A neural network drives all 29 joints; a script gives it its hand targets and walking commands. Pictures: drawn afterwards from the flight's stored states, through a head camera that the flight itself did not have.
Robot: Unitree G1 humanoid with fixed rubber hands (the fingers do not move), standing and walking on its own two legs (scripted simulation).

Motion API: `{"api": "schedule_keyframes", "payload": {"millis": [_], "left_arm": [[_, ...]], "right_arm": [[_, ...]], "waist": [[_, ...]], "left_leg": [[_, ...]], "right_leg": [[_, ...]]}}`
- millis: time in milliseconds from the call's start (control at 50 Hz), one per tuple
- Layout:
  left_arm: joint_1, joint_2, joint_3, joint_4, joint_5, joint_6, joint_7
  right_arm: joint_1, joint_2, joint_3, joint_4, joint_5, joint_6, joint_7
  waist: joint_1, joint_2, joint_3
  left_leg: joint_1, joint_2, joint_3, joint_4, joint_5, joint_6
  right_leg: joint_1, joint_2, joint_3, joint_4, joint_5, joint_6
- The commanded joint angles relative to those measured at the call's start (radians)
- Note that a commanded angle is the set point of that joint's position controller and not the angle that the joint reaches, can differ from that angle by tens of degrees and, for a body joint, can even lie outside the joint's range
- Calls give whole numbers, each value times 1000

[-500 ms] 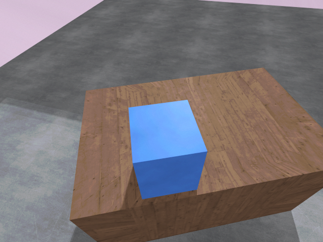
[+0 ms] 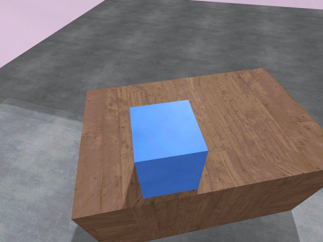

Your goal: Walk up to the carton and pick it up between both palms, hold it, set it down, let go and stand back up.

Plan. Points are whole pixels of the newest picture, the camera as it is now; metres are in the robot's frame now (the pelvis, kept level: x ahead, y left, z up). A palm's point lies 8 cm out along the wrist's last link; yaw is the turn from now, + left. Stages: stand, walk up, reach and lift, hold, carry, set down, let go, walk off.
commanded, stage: stand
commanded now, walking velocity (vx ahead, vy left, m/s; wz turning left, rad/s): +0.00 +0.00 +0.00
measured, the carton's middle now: (165, 150) +0.44 +0.02 -0.10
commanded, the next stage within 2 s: walk up in 0.66 s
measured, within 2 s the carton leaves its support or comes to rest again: neither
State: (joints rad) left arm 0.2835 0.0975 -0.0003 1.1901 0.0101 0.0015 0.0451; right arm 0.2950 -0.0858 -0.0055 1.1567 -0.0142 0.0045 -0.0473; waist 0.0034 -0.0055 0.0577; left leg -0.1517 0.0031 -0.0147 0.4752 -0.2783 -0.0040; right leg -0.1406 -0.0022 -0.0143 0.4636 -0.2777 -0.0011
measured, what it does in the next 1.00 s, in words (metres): stands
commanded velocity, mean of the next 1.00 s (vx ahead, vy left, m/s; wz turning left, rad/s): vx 0.00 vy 0.00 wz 0.00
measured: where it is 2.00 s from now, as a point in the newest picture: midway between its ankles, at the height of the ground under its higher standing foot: outside the picture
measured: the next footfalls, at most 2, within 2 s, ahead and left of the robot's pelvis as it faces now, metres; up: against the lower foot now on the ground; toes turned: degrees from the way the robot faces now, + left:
left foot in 1.52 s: -0.04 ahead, +0.04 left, +0.00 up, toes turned +10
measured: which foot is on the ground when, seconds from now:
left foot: down 0.00-1.00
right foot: down 0.00-1.00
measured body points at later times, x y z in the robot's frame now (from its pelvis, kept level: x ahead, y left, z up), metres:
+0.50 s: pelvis +0.00 +0.00 +0.00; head +0.01 +0.01 +0.45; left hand -0.02 +0.20 -0.17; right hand -0.02 -0.20 -0.16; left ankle -0.01 +0.12 -0.74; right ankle -0.01 -0.12 -0.74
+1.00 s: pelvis -0.01 -0.01 -0.01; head +0.02 +0.00 +0.44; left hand -0.01 +0.23 -0.17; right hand -0.01 -0.22 -0.16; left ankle -0.01 +0.12 -0.74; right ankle -0.02 -0.12 -0.72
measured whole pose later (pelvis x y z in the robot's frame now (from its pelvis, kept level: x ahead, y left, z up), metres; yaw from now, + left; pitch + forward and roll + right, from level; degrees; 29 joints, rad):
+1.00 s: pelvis -0.01 -0.01 -0.01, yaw +2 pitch -1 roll +1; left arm 0.25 0.18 0.03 1.11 0.02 0.04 0.05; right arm 0.33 -0.09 -0.01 1.04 -0.03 -0.04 -0.08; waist -0.03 -0.05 0.08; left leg -0.22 -0.03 -0.04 0.53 -0.28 0.01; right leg -0.28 -0.02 -0.01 0.73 -0.44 0.02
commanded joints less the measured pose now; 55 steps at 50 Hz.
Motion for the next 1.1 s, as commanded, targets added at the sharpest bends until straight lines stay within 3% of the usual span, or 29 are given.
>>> {"api": "schedule_keyframes", "payload": {"millis": [0, 40, 80, 140, 280, 360, 460, 520, 540, 580, 660, 820, 840, 880, 920, 940, 960, 1000, 1060, 1080], "left_arm": [[76, 88, 11, -11, 3, -8, 3], [90, 60, 6, -5, -2, -9, 2], [86, 63, 5, -10, 2, -12, 0], [71, 85, 12, -10, -1, -13, 2], [89, 90, 11, -14, -1, -13, 3], [86, 77, 8, -15, -1, -16, 1], [93, 85, 10, -16, 0, -11, 1], [87, 81, 10, -13, -5, -14, -1], [101, 72, 9, -17, -4, -14, -2], [107, 82, 6, -8, 0, -11, 0], [102, 69, 8, -12, -3, -13, -2], [98, 62, 8, -12, -4, -14, 2], [17, 248, 53, -88, -6, 0, 12], [12, 202, 49, -114, 1, 16, 17], [-32, 191, 59, -152, 19, 32, 19], [-46, 180, 63, -179, 26, 40, 22], [-41, 183, 65, -200, 21, 45, 21], [-65, 175, 66, -242, 11, 44, 16], [-37, 193, 67, -282, 11, 46, 0], [0, 189, 65, -279, 9, 42, -5]], "right_arm": [[91, -100, -12, -6, -3, -6, -6], [79, -95, -11, -17, 3, -12, -2], [93, -95, -10, -9, 0, -15, -2], [84, -77, -6, -9, -3, -13, -3], [91, -72, -1, -5, -1, -12, -1], [95, -106, -5, 1, 4, -14, -5], [102, -98, -5, 0, 1, -18, -2], [112, -63, 4, 2, 3, -17, 2], [111, -77, 2, 8, -1, -14, 0], [110, -88, 0, 7, 2, -14, 0], [91, -77, 3, -3, 2, -18, 0], [101, -83, -1, -1, 3, -20, 2], [92, -203, -34, -102, -3, -45, -26], [148, -235, -42, -113, -6, -54, -46], [201, -258, -60, -141, -12, -51, -59], [211, -263, -66, -160, -22, -49, -65], [188, -274, -76, -178, -29, -46, -73], [132, -258, -78, -221, -44, -40, -76], [53, -265, -83, -287, -48, -25, -63], [-1, -280, -86, -314, -43, -19, -59]], "waist": [[0, 7, 59], [-1, -13, 47], [-2, 23, 40], [-6, -3, 52], [-6, 19, 67], [0, -12, 57], [-1, 34, 53], [-13, 9, 54], [1, 20, 55], [-5, 27, 59], [4, -1, 50], [-3, 9, 58], [-10, -37, 96], [-38, 89, 18], [-68, 137, -6], [-74, 139, -3], [-59, 145, 1], [-44, 163, 1], [-11, 202, -9], [22, 193, -17]], "left_leg": [[-59, 66, -65, -101, 152, 27], [-37, 69, -66, -98, 164, 30], [-42, 69, -60, -100, 173, 28], [-47, 74, -67, -104, 181, 30], [-60, 69, -61, -99, 172, 24], [-60, 73, -66, -99, 176, 28], [-61, 70, -62, -105, 169, 30], [-49, 69, -54, -105, 177, 28], [-57, 70, -59, -105, 183, 27], [-34, 70, -61, -106, 190, 27], [-54, 71, -60, -106, 173, 32], [-55, 69, -58, -105, 186, 30], [-78, 128, -162, -71, 386, 42], [24, 239, -280, -84, 542, 129], [45, 347, -461, -120, 459, 256], [36, 367, -480, -122, 433, 298], [2, 371, -464, -116, 437, 309], [-7, 317, -393, -81, 486, 265], [-97, 233, -317, -34, 399, 192], [-158, 199, -270, 15, 415, 163]], "right_leg": [[-47, -74, 61, -106, 148, -27], [-58, -70, 62, -104, 158, -28], [-42, -80, 72, -96, 166, -31], [-49, -78, 64, -101, 180, -28], [-53, -80, 69, -108, 175, -25], [-46, -79, 65, -110, 174, -26], [-35, -83, 69, -109, 182, -29], [-41, -82, 70, -105, 180, -23], [-31, -79, 63, -101, 172, -22], [-50, -78, 65, -103, 178, -25], [-30, -83, 67, -109, 176, -21], [-34, -83, 65, -105, 181, -21], [-82, -84, 10, -3, 192, -11], [-164, -55, -4, 141, 91, 11], [-283, -16, 2, 372, -230, 19], [-327, -25, 34, 482, -308, 23], [-338, -46, 65, 538, -321, 22], [-339, -74, 89, 489, -285, 25], [-218, -65, 53, 315, -192, 22], [-113, -55, 31, 190, -106, 16]]}}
